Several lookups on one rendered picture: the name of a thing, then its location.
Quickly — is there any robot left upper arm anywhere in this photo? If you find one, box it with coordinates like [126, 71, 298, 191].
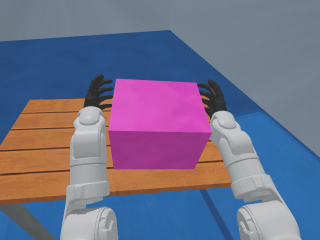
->
[61, 206, 119, 240]

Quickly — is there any left robot hand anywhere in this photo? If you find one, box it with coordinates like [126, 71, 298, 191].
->
[83, 74, 113, 110]

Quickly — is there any robot left forearm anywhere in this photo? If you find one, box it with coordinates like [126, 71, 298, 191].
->
[60, 106, 110, 240]

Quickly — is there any right robot hand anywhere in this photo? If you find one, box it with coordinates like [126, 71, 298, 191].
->
[197, 79, 227, 120]

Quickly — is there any carton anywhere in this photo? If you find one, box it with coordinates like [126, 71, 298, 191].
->
[108, 78, 212, 170]

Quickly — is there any robot right forearm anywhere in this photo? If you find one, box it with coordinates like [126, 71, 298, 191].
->
[210, 111, 301, 237]

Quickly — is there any table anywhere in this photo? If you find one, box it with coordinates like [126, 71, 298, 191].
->
[0, 95, 232, 240]

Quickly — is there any robot right upper arm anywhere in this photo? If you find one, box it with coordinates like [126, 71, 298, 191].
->
[236, 199, 302, 240]

